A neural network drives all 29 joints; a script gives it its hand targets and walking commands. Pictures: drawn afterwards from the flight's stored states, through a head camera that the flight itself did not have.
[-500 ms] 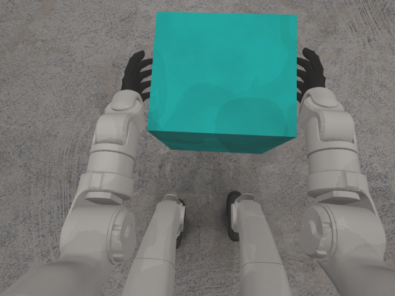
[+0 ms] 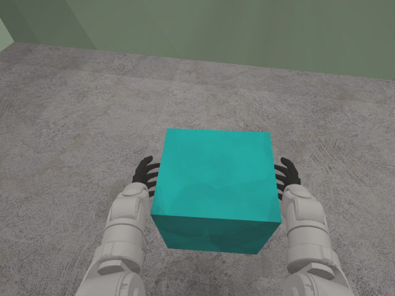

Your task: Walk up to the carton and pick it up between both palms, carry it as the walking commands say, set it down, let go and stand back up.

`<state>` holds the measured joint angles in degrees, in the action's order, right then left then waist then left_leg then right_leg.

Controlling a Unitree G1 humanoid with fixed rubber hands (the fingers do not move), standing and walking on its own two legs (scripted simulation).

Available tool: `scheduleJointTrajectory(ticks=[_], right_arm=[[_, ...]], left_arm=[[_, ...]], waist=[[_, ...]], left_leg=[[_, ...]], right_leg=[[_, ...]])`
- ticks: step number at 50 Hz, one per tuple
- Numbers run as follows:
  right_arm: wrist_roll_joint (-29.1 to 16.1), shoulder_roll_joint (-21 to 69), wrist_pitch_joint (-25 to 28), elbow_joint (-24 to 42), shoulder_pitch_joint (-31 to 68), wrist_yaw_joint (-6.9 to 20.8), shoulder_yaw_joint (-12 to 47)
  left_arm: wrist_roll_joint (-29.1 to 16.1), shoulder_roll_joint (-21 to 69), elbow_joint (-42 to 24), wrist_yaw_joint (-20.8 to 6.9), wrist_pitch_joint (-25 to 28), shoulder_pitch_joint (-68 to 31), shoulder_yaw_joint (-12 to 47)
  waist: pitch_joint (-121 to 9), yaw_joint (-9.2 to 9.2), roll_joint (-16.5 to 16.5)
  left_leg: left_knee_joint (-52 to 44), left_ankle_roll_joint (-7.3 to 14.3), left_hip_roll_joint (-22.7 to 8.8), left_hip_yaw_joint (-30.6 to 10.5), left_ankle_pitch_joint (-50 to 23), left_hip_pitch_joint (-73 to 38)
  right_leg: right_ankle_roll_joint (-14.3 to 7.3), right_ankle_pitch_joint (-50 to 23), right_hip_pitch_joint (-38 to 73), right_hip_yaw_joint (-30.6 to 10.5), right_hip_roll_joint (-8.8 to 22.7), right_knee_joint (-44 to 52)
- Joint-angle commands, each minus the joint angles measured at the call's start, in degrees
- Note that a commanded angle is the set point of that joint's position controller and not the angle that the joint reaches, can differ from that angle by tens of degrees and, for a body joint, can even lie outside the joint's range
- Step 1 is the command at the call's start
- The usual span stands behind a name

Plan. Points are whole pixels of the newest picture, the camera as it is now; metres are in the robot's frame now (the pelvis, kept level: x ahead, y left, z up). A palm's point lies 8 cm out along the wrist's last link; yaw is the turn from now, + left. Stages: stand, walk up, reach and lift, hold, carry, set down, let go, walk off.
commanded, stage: reach and lift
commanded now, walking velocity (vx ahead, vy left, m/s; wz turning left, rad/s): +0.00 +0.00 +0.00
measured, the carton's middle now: (214, 195) +0.38 -0.02 -0.06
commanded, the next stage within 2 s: hold in 1.88 s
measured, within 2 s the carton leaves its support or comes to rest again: neither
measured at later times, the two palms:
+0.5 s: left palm (132, 186) +0.32 +0.15 +0.07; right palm (303, 190) +0.32 -0.18 +0.08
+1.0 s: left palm (133, 187) +0.32 +0.14 +0.07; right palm (306, 193) +0.32 -0.18 +0.07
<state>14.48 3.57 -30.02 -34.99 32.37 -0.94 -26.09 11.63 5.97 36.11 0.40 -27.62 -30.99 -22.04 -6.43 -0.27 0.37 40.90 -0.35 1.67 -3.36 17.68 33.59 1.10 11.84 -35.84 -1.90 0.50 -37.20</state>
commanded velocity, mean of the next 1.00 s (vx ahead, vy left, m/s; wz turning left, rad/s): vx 0.00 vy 0.00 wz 0.00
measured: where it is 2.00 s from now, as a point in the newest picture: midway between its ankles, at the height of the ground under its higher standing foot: outside the picture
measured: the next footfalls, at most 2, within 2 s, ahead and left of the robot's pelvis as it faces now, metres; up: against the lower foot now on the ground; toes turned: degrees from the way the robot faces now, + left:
none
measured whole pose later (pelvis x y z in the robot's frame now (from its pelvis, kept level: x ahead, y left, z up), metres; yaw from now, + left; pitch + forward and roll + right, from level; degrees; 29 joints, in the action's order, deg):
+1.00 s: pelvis +0.01 +0.00 +0.02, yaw +0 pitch -3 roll -1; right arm 14.5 5.8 -41.6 -17.2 20.8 1.4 -20.8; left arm 11.6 9.5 18.2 -0.2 -40.0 -20.3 -17.5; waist -0.7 -0.3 0.7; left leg 28.3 0.1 1.1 -3.5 14.4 10.5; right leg 1.1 8.6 -12.6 -1.9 0.5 -24.4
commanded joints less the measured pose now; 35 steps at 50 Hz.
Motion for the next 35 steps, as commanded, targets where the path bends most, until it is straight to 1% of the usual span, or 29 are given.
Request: scheduleJointTrajectory(ticks=[1, 3, 5, 8, 12, 19, 22, 27, 33, 35], right_arm=[[-12.73, 59.96, 0.03, 8.66, 24.51, 18.07, 35.89], [-13.02, 58.94, -0.72, 11.24, 22.76, 17.80, 38.12], [-13.10, 58.26, -1.60, 13.17, 21.30, 17.53, 39.58], [-12.75, 57.58, -3.24, 14.16, 18.96, 17.30, 40.22], [-12.47, 56.70, -5.47, 15.28, 16.29, 17.07, 40.36], [-14.15, 56.29, -8.79, 19.75, 15.86, 16.76, 42.74], [-14.76, 56.33, -9.94, 21.24, 16.74, 16.63, 43.68], [-15.24, 56.45, -11.62, 21.21, 19.30, 16.34, 44.23], [-14.19, 55.63, -12.00, 15.27, 24.87, 17.36, 41.35], [-14.19, 55.77, -11.39, 14.55, 27.10, 17.82, 41.06]], left_arm=[[-12.31, 59.09, -11.69, -16.34, -0.48, -29.96, 36.77], [-12.48, 58.74, -13.56, -15.76, -1.40, -27.56, 38.78], [-12.28, 58.31, -14.81, -15.37, -2.41, -25.44, 40.01], [-11.44, 57.45, -15.58, -15.11, -3.99, -22.95, 40.34], [-11.27, 56.77, -16.36, -15.21, -6.01, -20.37, 40.60], [-13.23, 56.70, -20.63, -15.40, -9.11, -20.45, 43.04], [-13.54, 56.41, -21.91, -15.37, -10.23, -21.26, 43.51], [-13.33, 55.40, -21.29, -15.63, -11.86, -22.99, 42.59], [-10.46, 53.28, -15.85, -15.60, -12.29, -27.17, 37.16], [-9.93, 53.15, -14.98, -15.59, -11.77, -29.02, 36.33]], waist=[[-33.07, -3.71, 1.35], [-31.32, -3.51, 1.25], [-29.23, -3.41, 0.93], [-25.32, -3.42, 0.83], [-21.93, -3.87, 0.84], [-19.74, -4.33, 0.92], [-18.33, -4.26, 0.90], [-14.58, -3.57, 0.69], [-6.36, -0.67, 0.86], [-6.42, -0.05, 1.44]], left_leg=[[-12.28, -1.42, 3.07, -1.61, -27.26, -17.33], [-13.38, -1.64, 2.89, -1.91, -28.58, -19.08], [-14.51, -1.65, 2.77, -2.09, -27.90, -20.13], [-16.17, -1.48, 2.67, -2.10, -25.05, -20.77], [-17.83, -1.37, 2.52, -1.94, -23.61, -22.23], [-19.78, -1.23, 2.16, -1.92, -22.54, -25.38], [-20.58, -1.14, 2.19, -1.80, -20.29, -26.01], [-22.06, -0.84, 2.44, -1.19, -12.76, -24.88], [-24.20, 0.10, 1.98, -0.99, 0.84, -20.74], [-24.67, 0.49, 1.74, -1.03, 3.39, -20.07]], right_leg=[[-1.96, -25.58, 35.03, -0.73, -6.75, 4.55], [-1.98, -25.24, 35.24, -0.75, -6.76, 6.07], [-1.96, -23.86, 35.75, -0.69, -6.75, 7.44], [-1.88, -21.38, 36.22, -0.50, -6.66, 9.21], [-1.52, -20.39, 37.41, -0.21, -6.60, 11.08], [-0.92, -19.64, 40.72, -0.07, -6.39, 13.21], [-0.80, -18.02, 41.58, -0.04, -6.29, 13.79], [-0.78, -12.65, 42.23, 0.09, -5.99, 14.53], [-1.34, 0.51, 39.26, 0.12, -5.19, 15.08], [-1.48, 3.12, 38.97, 0.09, -5.00, 14.96]])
